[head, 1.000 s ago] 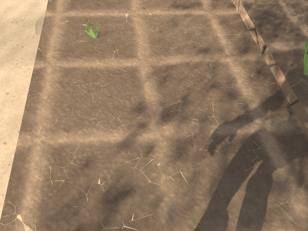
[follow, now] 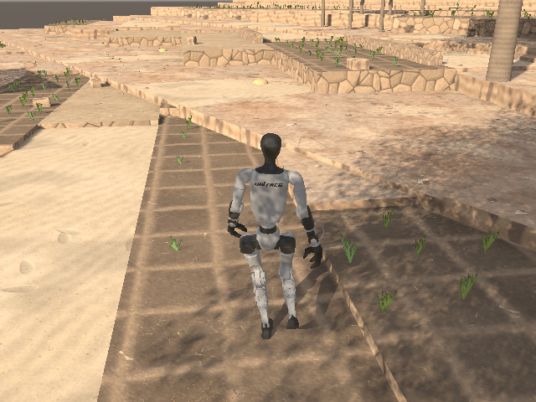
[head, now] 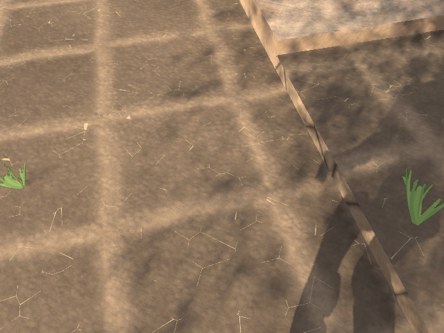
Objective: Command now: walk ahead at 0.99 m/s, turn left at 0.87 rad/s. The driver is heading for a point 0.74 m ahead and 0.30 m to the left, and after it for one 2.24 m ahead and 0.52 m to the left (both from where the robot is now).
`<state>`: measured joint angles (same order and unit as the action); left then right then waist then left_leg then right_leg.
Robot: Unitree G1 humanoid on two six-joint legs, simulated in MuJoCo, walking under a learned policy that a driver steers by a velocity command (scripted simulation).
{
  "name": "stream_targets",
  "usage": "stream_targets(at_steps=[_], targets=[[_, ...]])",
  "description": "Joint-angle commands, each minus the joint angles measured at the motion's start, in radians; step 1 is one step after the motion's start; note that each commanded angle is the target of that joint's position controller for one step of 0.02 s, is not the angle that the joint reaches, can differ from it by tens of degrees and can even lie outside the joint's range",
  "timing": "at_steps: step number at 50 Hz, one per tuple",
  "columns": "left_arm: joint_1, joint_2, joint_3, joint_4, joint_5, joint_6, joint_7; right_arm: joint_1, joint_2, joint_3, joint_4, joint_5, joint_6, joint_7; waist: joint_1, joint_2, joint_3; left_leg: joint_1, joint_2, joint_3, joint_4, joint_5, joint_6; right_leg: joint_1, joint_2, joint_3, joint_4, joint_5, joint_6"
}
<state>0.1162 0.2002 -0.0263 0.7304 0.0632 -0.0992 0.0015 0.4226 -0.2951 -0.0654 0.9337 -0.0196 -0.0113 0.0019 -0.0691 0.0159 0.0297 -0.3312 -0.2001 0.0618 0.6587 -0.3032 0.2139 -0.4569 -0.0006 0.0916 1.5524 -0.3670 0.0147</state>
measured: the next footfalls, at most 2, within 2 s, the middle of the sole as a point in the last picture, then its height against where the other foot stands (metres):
right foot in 0.26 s outside the picture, level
left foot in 0.72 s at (182, 272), level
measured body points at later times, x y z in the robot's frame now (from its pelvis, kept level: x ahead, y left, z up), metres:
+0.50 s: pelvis +0.43 -0.07 +0.02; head +0.45 -0.06 +0.47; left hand +0.28 +0.19 -0.09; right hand +0.75 -0.21 -0.04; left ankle +0.44 +0.05 -0.61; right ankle +0.41 -0.22 -0.71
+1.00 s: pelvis +0.79 +0.16 +0.02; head +0.83 +0.19 +0.47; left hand +0.74 +0.45 -0.08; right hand +1.01 -0.01 -0.11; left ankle +0.70 +0.11 -0.71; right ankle +1.04 +0.22 -0.66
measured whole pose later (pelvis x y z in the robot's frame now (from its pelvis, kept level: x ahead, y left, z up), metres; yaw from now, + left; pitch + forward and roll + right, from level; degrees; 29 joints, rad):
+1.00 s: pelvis +0.79 +0.16 +0.02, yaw +48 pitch +0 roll +2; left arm 0.14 0.25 0.00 0.67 0.02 -0.07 -0.02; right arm 0.36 -0.28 -0.03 0.85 -0.01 -0.09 0.02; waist -0.04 -0.02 0.09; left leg 0.02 -0.18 0.01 0.30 -0.31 0.15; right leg -0.70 -0.10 -0.02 0.70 0.05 -0.02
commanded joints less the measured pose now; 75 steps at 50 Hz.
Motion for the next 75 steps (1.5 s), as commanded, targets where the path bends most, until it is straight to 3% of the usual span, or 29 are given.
stream_targets(at_steps=[1, 6, 9, 11, 12, 13, 14, 15, 17, 20, 29, 31, 33, 34, 35, 36, 37, 38, 39, 42, 48, 51, 53, 55, 56, 57, 60, 68, 75], targets=[[-0.005, 0.158, 0.015, -0.127, 0.025, 0.018, -0.01, -0.06, -0.129, -0.021, -0.099, 0.003, -0.059, -0.015, 0.133, -0.144, 0.133, -0.051, 0.31, -0.647, -0.525, -0.226, 0.173, -0.288, -0.099, 0.012, -0.271, 0.019, 0.042], [-0.191, 0.096, -0.014, -0.197, -0.048, 0.035, -0.021, -0.044, -0.163, -0.05, -0.11, 0.02, -0.088, 0.009, 0.018, -0.016, 0.067, -0.145, 0.163, -0.405, -0.488, 0.176, 0.07, 0.071, -0.08, -0.085, -0.857, 0.386, 0.064], [-0.184, 0.137, 0.003, -0.201, -0.051, 0.024, -0.009, -0.004, -0.177, -0.068, -0.118, 0.017, -0.081, 0.021, -0.019, 0.046, -0.005, 0.073, 0.194, -0.447, -0.371, 0.325, 0.017, 0.107, -0.03, -0.075, -1.015, 0.393, 0.042], [-0.027, 0.211, 0.039, -0.158, -0.049, 0.009, 0.008, -0.024, -0.21, -0.077, -0.129, 0.005, -0.08, 0.02, 0.066, 0.036, -0.12, 0.155, 0.19, -0.449, -0.141, 0.534, -0.029, 0.286, 0.019, -0.073, -1.055, 0.258, 0.021], [0.171, 0.259, 0.064, -0.111, -0.041, 0.0, 0.02, -0.076, -0.222, -0.079, -0.142, 0.006, -0.084, 0.024, 0.188, 0.004, -0.223, 0.084, 0.149, -0.404, 0.101, 0.548, -0.057, 0.503, -0.011, -0.067, -1.029, 0.196, 0.005], [0.417, 0.34, 0.098, -0.074, -0.013, -0.005, 0.038, -0.128, -0.128, -0.053, -0.184, 0.012, -0.097, 0.019, 0.29, -0.101, -0.36, -0.081, 0.103, -0.332, 0.444, 0.307, -0.067, 0.739, -0.213, 0.135, -1.037, -0.151, -0.02], [0.373, 0.427, 0.115, -0.08, 0.025, 0.004, 0.037, -0.055, 0.027, -0.008, -0.257, 0.054, -0.099, 0.02, 0.175, -0.414, -0.419, -0.383, 0.028, -0.229, 0.702, -0.237, -0.095, 0.866, -0.477, 0.709, -1.293, -0.482, -0.087], [0.238, 0.367, 0.12, -0.091, 0.01, 0.014, 0.031, -0.059, -0.035, 0.001, -0.251, 0.036, -0.079, 0.01, 0.121, -0.378, -0.318, -0.522, 0.123, -0.185, 0.809, -0.123, -0.08, 0.762, -0.474, 0.832, -1.353, -0.64, -0.14], [0.153, 0.206, 0.088, -0.089, -0.007, 0.023, 0.018, -0.18, -0.093, -0.011, -0.246, -0.004, -0.055, 0.026, 0.126, -0.108, -0.123, -0.512, 0.22, -0.138, 0.738, 0.021, -0.093, 0.542, -0.362, 0.421, -1.303, -0.303, -0.114], [0.271, 0.122, 0.067, 0.026, -0.022, 0.005, 0.01, -0.278, -0.03, 0.007, -0.303, -0.021, -0.02, 0.067, 0.109, -0.121, -0.04, -0.517, 0.281, -0.137, 0.712, 0.053, -0.105, 0.451, -0.268, 0.109, -1.31, 0.082, -0.056], [0.316, 0.199, 0.079, 0.108, -0.028, -0.034, 0.008, -0.537, -0.021, 0.055, -0.436, -0.014, 0.003, 0.108, 0.071, -0.055, 0.117, -0.374, 0.236, 0.082, 0.219, 0.276, -0.06, 0.388, -0.206, -0.343, -1.426, 0.768, -0.009], [0.371, 0.249, 0.088, 0.113, -0.03, -0.021, 0.024, -0.515, -0.037, 0.051, -0.416, -0.014, 0.0, 0.103, 0.052, -0.093, 0.06, -0.235, 0.146, 0.165, 0.151, 0.235, -0.028, 0.473, -0.212, -0.377, -1.291, 1.27, 0.009], [0.346, 0.317, 0.107, 0.1, -0.027, 0.008, 0.043, -0.312, -0.092, 0.028, -0.355, -0.015, -0.004, 0.086, -0.071, -0.135, -0.064, 0.007, 0.087, 0.143, 0.113, 0.156, 0.008, 0.488, -0.261, -0.361, -0.987, 1.498, 0.007], [0.297, 0.334, 0.113, 0.076, -0.025, 0.021, 0.043, -0.103, -0.137, 0.003, -0.29, -0.014, -0.008, 0.071, -0.161, -0.141, -0.149, 0.241, 0.074, 0.091, 0.07, 0.137, 0.043, 0.4, -0.279, -0.333, -0.735, 1.48, -0.01], [0.274, 0.316, 0.114, 0.061, -0.02, 0.031, 0.029, 0.041, -0.18, -0.029, -0.222, -0.006, -0.014, 0.045, -0.201, -0.067, -0.201, 0.508, 0.095, -0.007, -0.033, 0.128, 0.077, 0.197, -0.216, -0.332, -0.392, 0.983, -0.017], [0.26, 0.192, 0.088, 0.006, -0.003, 0.025, 0.01, -0.035, -0.266, -0.058, -0.22, 0.018, -0.002, 0.019, -0.081, 0.172, -0.145, 0.622, 0.269, -0.293, -0.001, 0.21, 0.115, -0.149, -0.035, -0.317, -0.014, -0.075, 0.002], [0.273, 0.205, 0.083, -0.118, -0.034, 0.006, 0.01, -0.042, -0.351, -0.072, -0.273, -0.014, 0.013, 0.015, -0.038, 0.181, -0.348, 0.856, 0.441, -0.781, -0.189, 0.139, 0.313, -0.42, 0.016, -0.103, 0.177, -0.143, 0.027], [0.176, 0.237, 0.078, -0.137, -0.033, -0.019, 0.008, -0.002, -0.305, -0.075, -0.272, -0.009, 0.017, 0.0, -0.075, 0.024, -0.298, 0.779, 0.462, -0.864, -0.343, 0.015, 0.288, -0.478, -0.037, -0.006, 0.09, -0.045, 0.021], [0.156, 0.236, 0.071, -0.132, -0.035, -0.029, 0.007, -0.04, -0.248, -0.064, -0.245, -0.006, 0.008, -0.01, -0.022, -0.042, -0.121, 0.593, 0.438, -0.804, -0.402, 0.001, 0.258, -0.47, -0.076, -0.005, -0.025, -0.007, 0.019], [0.26, 0.196, 0.061, -0.065, -0.002, 0.03, 0.009, -0.174, -0.12, -0.009, -0.242, 0.001, -0.046, -0.023, 0.147, -0.158, 0.024, 0.142, 0.372, -0.46, -0.379, 0.67, 0.166, -0.187, -0.148, -0.043, -0.241, -0.043, 0.053], [0.147, 0.081, 0.031, -0.057, -0.056, 0.036, -0.025, -0.117, -0.085, 0.01, -0.144, 0.02, -0.104, 0.018, 0.08, -0.001, -0.011, 0.09, 0.198, -0.071, -0.414, 0.89, -0.035, 0.069, -0.059, -0.189, -0.854, 0.518, -0.046], [0.136, 0.112, 0.044, -0.041, -0.053, 0.03, -0.029, -0.098, -0.105, 0.007, -0.124, 0.009, -0.108, 0.003, 0.067, 0.025, -0.029, 0.249, 0.248, -0.015, -0.347, 0.929, -0.099, 0.085, 0.01, -0.187, -0.957, 0.604, -0.086], [0.295, 0.185, 0.076, 0.01, -0.033, 0.028, -0.033, -0.158, -0.138, -0.006, -0.146, 0.003, -0.094, -0.022, 0.143, 0.068, -0.094, 0.284, 0.274, 0.011, -0.12, 1.027, -0.144, 0.216, 0.075, -0.193, -0.954, 0.503, -0.102], [0.529, 0.261, 0.117, 0.08, -0.026, 0.025, -0.024, -0.232, -0.149, -0.016, -0.178, 0.016, -0.074, -0.037, 0.279, -0.023, -0.139, 0.173, 0.154, 0.08, 0.475, 0.636, -0.19, 0.41, 0.012, -0.094, -1.091, 0.785, -0.173], [0.454, 0.311, 0.121, 0.068, -0.032, 0.03, -0.02, -0.084, -0.012, 0.008, -0.201, -0.005, -0.063, -0.03, 0.107, -0.26, -0.13, -0.14, 0.005, 0.051, 0.818, -0.322, -0.223, 0.563, -0.183, 0.204, -0.948, 1.557, -0.262], [0.357, 0.359, 0.139, 0.016, -0.052, 0.037, -0.021, 0.095, -0.009, 0.025, -0.204, -0.001, -0.05, -0.03, 0.032, -0.296, -0.386, -0.244, 0.016, -0.135, 0.971, -0.276, -0.231, 0.701, -0.34, 0.559, -1.073, 1.465, -0.416], [0.196, 0.199, 0.111, -0.048, -0.073, 0.095, -0.011, -0.139, -0.102, 0.021, -0.236, -0.044, -0.018, -0.027, 0.051, 0.067, -0.141, -0.264, 0.157, -0.15, 0.776, -0.121, -0.231, 0.324, -0.197, 0.438, -1.242, 0.58, -0.334], [0.209, 0.273, 0.149, -0.046, -0.068, 0.13, 0.005, -0.245, -0.073, 0.032, -0.287, -0.023, 0.058, -0.038, 0.085, -0.08, -0.11, -0.257, 0.18, -0.174, 0.416, 0.02, -0.268, 0.215, -0.036, 0.401, -1.304, 0.213, -0.068], [0.234, 0.285, 0.168, -0.045, -0.064, 0.157, 0.012, -0.345, -0.105, 0.02, -0.287, -0.009, 0.033, -0.038, 0.152, -0.137, -0.072, -0.341, 0.165, -0.231, 0.247, 0.046, -0.264, 0.372, -0.02, 0.536, -1.317, 0.004, -0.063]])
